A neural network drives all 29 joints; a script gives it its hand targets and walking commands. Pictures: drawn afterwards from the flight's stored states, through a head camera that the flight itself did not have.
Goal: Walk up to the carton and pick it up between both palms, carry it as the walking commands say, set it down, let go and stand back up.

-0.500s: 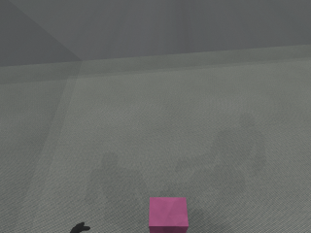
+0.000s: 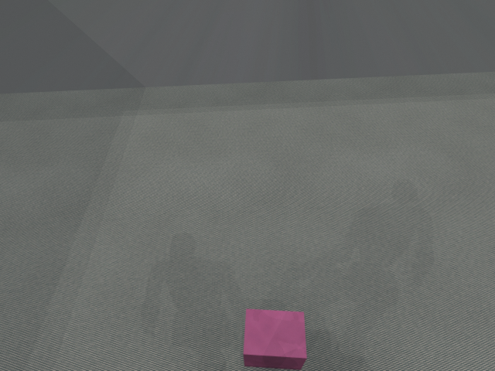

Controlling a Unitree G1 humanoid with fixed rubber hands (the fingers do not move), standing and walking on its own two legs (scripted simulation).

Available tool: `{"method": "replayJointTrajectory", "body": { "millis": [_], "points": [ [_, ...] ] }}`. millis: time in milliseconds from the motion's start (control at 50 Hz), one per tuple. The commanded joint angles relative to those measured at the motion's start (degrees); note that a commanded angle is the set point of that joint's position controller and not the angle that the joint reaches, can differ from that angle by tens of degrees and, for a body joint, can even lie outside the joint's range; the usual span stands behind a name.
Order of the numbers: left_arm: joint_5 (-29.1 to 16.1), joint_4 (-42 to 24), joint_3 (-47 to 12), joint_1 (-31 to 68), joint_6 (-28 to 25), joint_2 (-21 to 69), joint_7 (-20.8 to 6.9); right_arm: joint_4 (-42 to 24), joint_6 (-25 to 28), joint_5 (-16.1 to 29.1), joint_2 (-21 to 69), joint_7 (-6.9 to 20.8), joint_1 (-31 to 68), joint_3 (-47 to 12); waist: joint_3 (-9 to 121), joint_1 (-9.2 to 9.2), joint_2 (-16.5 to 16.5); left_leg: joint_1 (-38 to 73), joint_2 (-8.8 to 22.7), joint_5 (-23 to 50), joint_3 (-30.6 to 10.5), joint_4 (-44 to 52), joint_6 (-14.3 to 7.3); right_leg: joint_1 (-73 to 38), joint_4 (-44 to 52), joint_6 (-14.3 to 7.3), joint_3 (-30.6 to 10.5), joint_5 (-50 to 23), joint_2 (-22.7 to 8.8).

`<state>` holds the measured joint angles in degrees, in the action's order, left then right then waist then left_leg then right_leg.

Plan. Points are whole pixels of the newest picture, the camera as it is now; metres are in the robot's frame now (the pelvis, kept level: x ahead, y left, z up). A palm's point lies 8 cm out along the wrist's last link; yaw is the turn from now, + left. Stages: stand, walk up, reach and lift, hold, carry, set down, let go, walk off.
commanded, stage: stand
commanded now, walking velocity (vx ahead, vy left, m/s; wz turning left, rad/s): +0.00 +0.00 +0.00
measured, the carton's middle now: (273, 339) +0.36 -0.03 -0.67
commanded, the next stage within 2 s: none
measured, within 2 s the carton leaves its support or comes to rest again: neither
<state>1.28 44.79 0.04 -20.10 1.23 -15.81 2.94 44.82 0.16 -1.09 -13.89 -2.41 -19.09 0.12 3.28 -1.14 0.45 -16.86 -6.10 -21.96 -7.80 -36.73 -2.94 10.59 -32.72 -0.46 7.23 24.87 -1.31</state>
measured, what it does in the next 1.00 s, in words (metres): stands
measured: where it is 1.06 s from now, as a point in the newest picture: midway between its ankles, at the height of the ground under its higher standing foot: outside the picture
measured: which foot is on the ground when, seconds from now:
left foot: down 0.00-1.00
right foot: down 0.00-1.00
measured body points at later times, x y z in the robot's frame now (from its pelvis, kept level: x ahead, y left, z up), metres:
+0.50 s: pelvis -0.01 -0.01 +0.01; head -0.01 +0.00 +0.46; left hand -0.02 +0.25 -0.14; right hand +0.04 -0.26 -0.13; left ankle -0.04 +0.10 -0.72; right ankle -0.08 -0.10 -0.72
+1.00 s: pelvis -0.03 -0.02 +0.01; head -0.02 -0.01 +0.46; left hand -0.07 +0.22 -0.15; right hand -0.02 -0.25 -0.14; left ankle -0.04 +0.10 -0.72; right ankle -0.09 -0.10 -0.72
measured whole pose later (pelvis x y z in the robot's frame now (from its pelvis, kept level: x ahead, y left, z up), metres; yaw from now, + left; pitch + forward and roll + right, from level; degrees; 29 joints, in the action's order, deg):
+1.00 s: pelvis -0.03 -0.02 +0.01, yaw +1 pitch -1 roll +0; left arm 1.4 60.7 -0.8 -22.4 1.2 -10.8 2.9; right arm 61.6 -0.8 -0.4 -9.5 -3.0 -18.1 -1.8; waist -0.9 -0.8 0.9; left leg -12.1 -4.8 -16.7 -9.1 -30.4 -1.1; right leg 5.7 -26.9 -2.0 8.5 20.4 -0.3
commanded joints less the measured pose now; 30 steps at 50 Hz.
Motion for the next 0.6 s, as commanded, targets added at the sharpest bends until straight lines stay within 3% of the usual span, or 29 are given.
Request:
{"method": "replayJointTrajectory", "body": {
  "millis": [0, 580],
  "points": [
    [0.0, -1.5, 1.5, -2.6, -0.4, -6.3, 0.1, -2.1, 0.4, 0.0, -6.8, -0.2, -1.9, 1.6, -2.1, -0.11, -1.5, -2.8, 7.0, 27.3, -7.7, 5.5, -1.6, -3.2, 3.4, -1.5, -4.9, -17.1, -4.2],
    [0.1, 10.0, 0.8, -6.5, 0.0, -3.0, -0.1, 8.9, -0.4, 0.4, -3.9, -0.5, -2.0, 0.2, -6.5, 0.26, -0.8, -1.6, 6.7, 23.2, -6.9, 9.6, -1.1, -7.0, 8.3, -2.1, -4.7, -17.5, -5.0]
  ]
}}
